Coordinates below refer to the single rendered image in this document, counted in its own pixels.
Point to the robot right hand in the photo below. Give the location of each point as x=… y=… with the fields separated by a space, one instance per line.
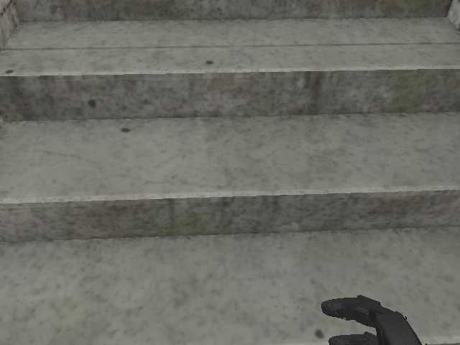
x=391 y=327

